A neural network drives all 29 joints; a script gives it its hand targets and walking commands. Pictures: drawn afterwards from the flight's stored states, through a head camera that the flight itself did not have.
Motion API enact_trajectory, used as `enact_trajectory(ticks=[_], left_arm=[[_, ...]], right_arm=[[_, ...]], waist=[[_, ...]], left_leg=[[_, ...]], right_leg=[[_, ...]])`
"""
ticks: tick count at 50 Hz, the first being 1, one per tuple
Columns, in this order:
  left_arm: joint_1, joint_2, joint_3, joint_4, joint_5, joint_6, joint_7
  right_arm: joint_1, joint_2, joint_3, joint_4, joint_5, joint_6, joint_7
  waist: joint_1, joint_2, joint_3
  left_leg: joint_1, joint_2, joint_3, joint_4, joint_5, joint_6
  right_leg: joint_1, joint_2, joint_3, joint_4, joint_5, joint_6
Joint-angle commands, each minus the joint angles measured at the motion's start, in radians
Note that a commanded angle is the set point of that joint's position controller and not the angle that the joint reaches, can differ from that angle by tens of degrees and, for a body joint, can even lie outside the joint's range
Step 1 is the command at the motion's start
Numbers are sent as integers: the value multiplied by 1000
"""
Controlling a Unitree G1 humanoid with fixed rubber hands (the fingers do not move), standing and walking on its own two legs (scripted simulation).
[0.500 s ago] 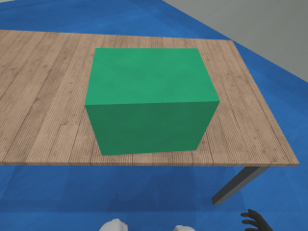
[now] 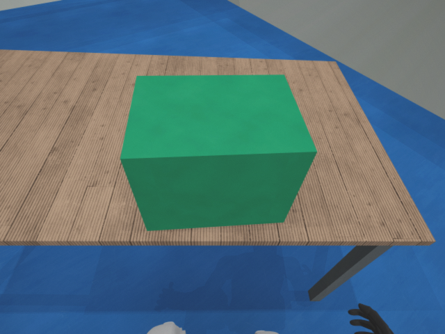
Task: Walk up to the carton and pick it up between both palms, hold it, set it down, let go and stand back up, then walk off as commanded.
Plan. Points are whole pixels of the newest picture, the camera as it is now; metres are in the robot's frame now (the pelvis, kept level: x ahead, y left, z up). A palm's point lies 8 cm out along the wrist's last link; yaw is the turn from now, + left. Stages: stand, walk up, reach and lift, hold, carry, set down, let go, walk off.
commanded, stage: walk up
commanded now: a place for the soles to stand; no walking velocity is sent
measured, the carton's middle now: (214, 153) +0.46 +0.02 +0.05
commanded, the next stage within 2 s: reach and lift in 1.40 s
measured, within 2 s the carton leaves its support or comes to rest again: neither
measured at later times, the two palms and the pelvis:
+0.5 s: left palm out of the picture +0.11 +0.32 -0.10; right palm out of the picture +0.15 -0.29 -0.08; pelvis +0.04 +0.00 +0.00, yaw -1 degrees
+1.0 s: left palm out of the picture +0.12 +0.31 -0.09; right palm out of the picture +0.15 -0.30 -0.09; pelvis +0.05 -0.01 +0.00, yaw -1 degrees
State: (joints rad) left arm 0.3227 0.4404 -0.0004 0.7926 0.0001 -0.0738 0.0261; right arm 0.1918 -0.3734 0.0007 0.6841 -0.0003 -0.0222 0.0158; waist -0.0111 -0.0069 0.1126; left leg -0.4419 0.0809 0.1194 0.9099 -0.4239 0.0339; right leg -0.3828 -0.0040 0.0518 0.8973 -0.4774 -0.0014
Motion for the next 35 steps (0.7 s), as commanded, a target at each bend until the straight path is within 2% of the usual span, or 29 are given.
enact_trajectory(ticks=[1,2,3,5,7,9,10,11,12,13,14,16,18,19,20,21,22,23,24,25,27,28,29,30,31,32,33,34,35], left_arm=[[-48,152,67,-75,24,-14,8],[-56,227,78,-69,36,-15,11],[-35,242,80,-65,26,-14,9],[4,241,92,-61,21,-27,3],[41,235,94,-69,18,-33,6],[124,217,103,-37,20,-49,6],[174,224,114,-17,31,-53,9],[190,315,133,-10,41,-59,23],[186,394,146,-18,15,-54,23],[149,383,145,-39,13,-50,24],[130,384,147,-39,9,-43,31],[84,327,122,-50,13,-34,37],[9,299,110,-67,8,-29,32],[-55,263,93,-77,5,-21,29],[-92,168,65,-108,-5,-17,24],[-53,136,62,-98,-2,-10,27],[-56,224,80,-70,-2,1,33],[-35,240,85,-62,-2,0,27],[-28,234,81,-50,-1,-2,22],[1,225,82,-43,4,-6,18],[7,201,79,-49,5,-13,13],[18,204,82,-53,6,-16,15],[49,199,83,-42,5,-25,15],[91,188,88,-32,7,-35,16],[103,217,92,-18,27,-45,22],[101,293,111,-24,34,-54,26],[121,352,127,-17,15,-52,23],[112,380,133,-19,12,-47,24],[109,371,131,-23,15,-42,30]], right_arm=[[189,-387,-170,58,-35,-64,-4],[192,-396,-177,54,-29,-64,-4],[172,-383,-172,48,-21,-62,-4],[104,-349,-153,18,-31,-55,-9],[108,-350,-152,5,-26,-48,-3],[35,-321,-136,-20,-20,-37,4],[11,-274,-120,-32,-23,-30,5],[-20,-182,-94,-66,-15,-22,4],[-73,-206,-93,-90,-17,-12,-15],[-78,-261,-110,-84,-18,-9,-22],[-60,-268,-109,-80,-16,-15,-20],[-5,-265,-120,-53,-13,-24,-17],[92,-231,-123,-13,-9,-38,-11],[157,-241,-134,19,-15,-47,-13],[223,-316,-155,38,-31,-60,-22],[213,-385,-167,33,-20,-68,-23],[167,-369,-158,38,-11,-63,-14],[129,-334,-150,27,-8,-61,-17],[112,-334,-147,25,-10,-59,-22],[77,-320,-137,20,-13,-56,-25],[91,-313,-132,11,-24,-50,-25],[75,-312,-131,7,-18,-48,-21],[43,-328,-130,5,-22,-44,-20],[5,-303,-120,-14,-16,-36,-15],[-8,-256,-106,-16,-12,-32,-11],[-19,-210,-96,-48,-6,-25,-8],[-76,-204,-99,-67,-7,-13,-13],[-89,-244,-105,-65,-9,-10,-16],[-96,-244,-107,-67,-13,-14,-17]], waist=[[-102,260,-134],[-87,143,-107],[-51,98,-91],[-34,165,-129],[-17,188,-145],[58,165,-153],[83,83,-167],[93,-155,-134],[100,-204,-65],[84,-100,-43],[72,-79,-75],[47,-76,-116],[-18,-89,-171],[-62,-64,-174],[-107,113,-174],[-83,296,-155],[-68,185,-95],[-42,117,-87],[-32,129,-78],[-18,160,-109],[-21,177,-106],[-8,175,-131],[12,181,-127],[47,127,-138],[60,67,-168],[47,-79,-172],[71,-159,-123],[68,-138,-76],[65,-119,-89]], left_leg=[[460,323,-669,-613,-341,137],[439,378,-701,-586,-190,192],[394,349,-624,-556,-117,183],[375,307,-471,-474,130,201],[306,289,-391,-414,264,212],[130,205,-232,-264,263,155],[-19,154,-155,-111,186,114],[-254,20,-54,159,81,15],[-401,-44,-118,211,-244,-2],[-378,-4,-179,230,-252,-4],[-356,3,-166,221,-247,-9],[-251,-1,-162,123,-195,0],[2,-17,-116,-63,-39,8],[204,-32,-134,-204,71,24],[386,108,-376,-410,49,63],[397,336,-616,-547,143,121],[329,354,-622,-547,138,136],[320,338,-549,-510,214,166],[320,321,-502,-489,290,146],[307,292,-403,-455,319,154],[300,278,-341,-399,487,171],[275,286,-349,-375,490,184],[229,252,-272,-329,489,187],[176,205,-200,-247,488,155],[80,154,-141,-120,403,92],[-60,56,-64,49,231,28],[-181,-26,-110,108,-122,3],[-232,-24,-139,141,-268,3],[-244,-19,-174,134,-282,7]], right_leg=[[-525,50,-67,220,-53,-48],[-512,-6,-19,255,-74,-42],[-451,-33,-6,228,-63,-34],[-345,-40,-46,123,-131,-29],[-229,-29,-79,34,-120,-38],[31,5,-94,-209,48,-68],[176,22,-40,-288,49,-85],[245,-185,437,-429,101,-174],[224,-334,740,-509,158,-297],[217,-351,712,-456,262,-347],[248,-331,641,-397,400,-355],[219,-274,536,-317,581,-311],[69,-222,391,-227,632,-264],[-87,-153,276,-121,565,-206],[-312,-38,85,133,486,-104],[-424,48,-37,255,-57,-25],[-389,12,39,271,-99,-27],[-356,2,8,254,-96,-28],[-337,-16,10,226,-99,-28],[-273,-38,-30,160,-112,-26],[-226,-30,-70,71,-110,-33],[-183,-26,-73,34,-99,-35],[-103,-22,-95,-77,-47,-44],[9,1,-105,-245,91,-56],[110,-22,30,-277,272,-88],[153,-161,349,-338,349,-159],[141,-277,596,-403,360,-280],[155,-324,633,-410,347,-331],[182,-322,636,-382,418,-362]])
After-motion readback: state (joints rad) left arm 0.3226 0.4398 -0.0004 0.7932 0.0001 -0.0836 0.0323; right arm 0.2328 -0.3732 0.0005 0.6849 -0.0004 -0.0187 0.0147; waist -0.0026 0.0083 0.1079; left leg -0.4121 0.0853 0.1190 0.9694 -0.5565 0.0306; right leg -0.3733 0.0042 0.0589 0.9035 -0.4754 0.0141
